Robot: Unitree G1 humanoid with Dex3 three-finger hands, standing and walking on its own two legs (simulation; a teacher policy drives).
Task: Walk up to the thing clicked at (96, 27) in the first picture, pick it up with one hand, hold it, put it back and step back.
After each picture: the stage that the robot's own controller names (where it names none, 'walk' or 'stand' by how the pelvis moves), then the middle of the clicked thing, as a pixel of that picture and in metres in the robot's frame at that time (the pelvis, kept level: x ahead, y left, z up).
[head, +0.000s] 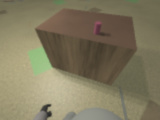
stand; (97, 28) +0.89 -0.03 +0.07
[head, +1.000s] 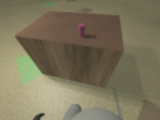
walk; (81, 30) +0.78 +0.17 +0.09
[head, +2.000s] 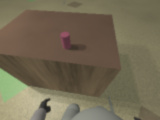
stand; (65, 40) +0.54 +0.23 +0.11
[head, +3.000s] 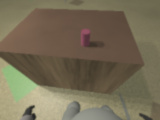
walk; (85, 38) +0.57 +0.09 +0.11
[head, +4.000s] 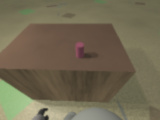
stand; (79, 50) +0.52 +0.11 +0.08
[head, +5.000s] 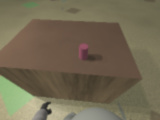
stand; (83, 52) +0.49 +0.08 +0.07
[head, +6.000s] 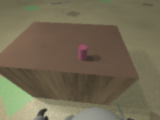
stand; (82, 52) +0.50 +0.09 +0.07
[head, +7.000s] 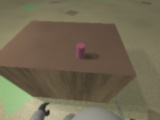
stand; (80, 51) +0.51 +0.11 +0.07
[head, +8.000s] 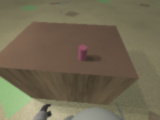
stand; (82, 53) +0.50 +0.09 +0.07
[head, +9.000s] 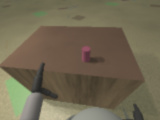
rise first; (86, 54) +0.50 +0.09 +0.07
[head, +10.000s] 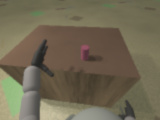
go down; (84, 52) +0.52 +0.08 +0.07
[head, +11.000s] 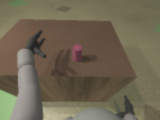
go down; (77, 53) +0.48 +0.09 +0.08
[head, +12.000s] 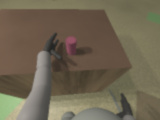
close in; (71, 46) +0.50 +0.10 +0.08
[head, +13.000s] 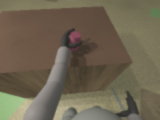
close; (74, 41) +0.52 +0.07 +0.11
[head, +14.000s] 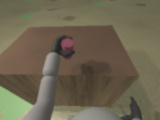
lift; (67, 49) +0.40 +0.15 +0.21
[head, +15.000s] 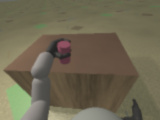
hold; (64, 53) +0.32 +0.17 +0.26
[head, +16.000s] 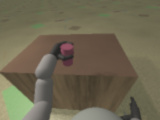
hold; (67, 55) +0.33 +0.15 +0.24
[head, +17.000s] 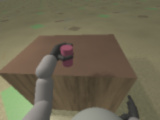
hold; (67, 56) +0.33 +0.15 +0.23
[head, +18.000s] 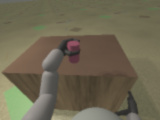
crouch; (73, 52) +0.35 +0.12 +0.25
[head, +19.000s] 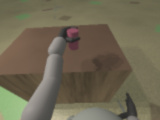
crouch; (73, 39) +0.46 +0.10 +0.23
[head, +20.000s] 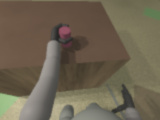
lower; (65, 37) +0.53 +0.11 +0.13
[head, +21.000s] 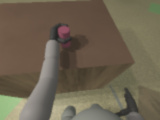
lower; (64, 37) +0.53 +0.12 +0.12
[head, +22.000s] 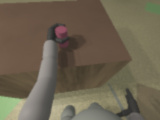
lower; (62, 37) +0.53 +0.13 +0.12
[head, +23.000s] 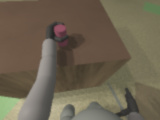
lower; (61, 36) +0.54 +0.13 +0.13
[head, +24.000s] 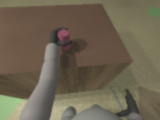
open; (64, 40) +0.52 +0.13 +0.12
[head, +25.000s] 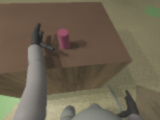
withdraw; (64, 39) +0.52 +0.13 +0.12
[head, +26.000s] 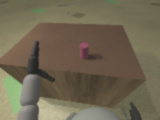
sink last; (84, 51) +0.51 +0.11 +0.09
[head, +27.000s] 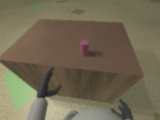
stand; (84, 48) +0.53 +0.11 +0.08
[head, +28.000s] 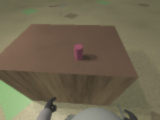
stand; (78, 52) +0.50 +0.12 +0.08
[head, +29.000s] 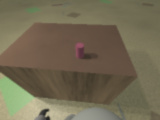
stand; (79, 50) +0.53 +0.12 +0.07
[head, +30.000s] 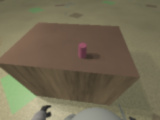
stand; (82, 50) +0.53 +0.11 +0.07
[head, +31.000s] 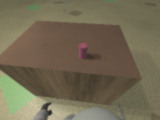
stand; (82, 51) +0.52 +0.10 +0.07
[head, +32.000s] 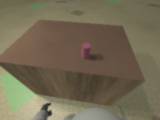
stand; (85, 51) +0.51 +0.08 +0.07
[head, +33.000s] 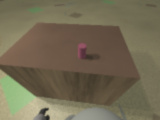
walk; (82, 51) +0.52 +0.10 +0.07
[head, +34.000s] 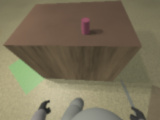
walk; (85, 26) +0.71 +0.12 +0.09
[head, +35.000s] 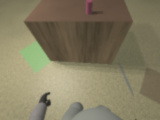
walk; (89, 7) +1.04 +0.10 +0.09
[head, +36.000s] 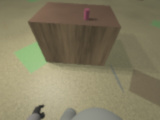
stand; (86, 14) +1.16 +0.11 +0.09
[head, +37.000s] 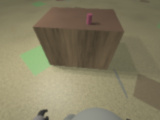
stand; (89, 19) +1.13 +0.10 +0.07
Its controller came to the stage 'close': yes
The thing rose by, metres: 0.20
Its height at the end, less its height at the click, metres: +0.00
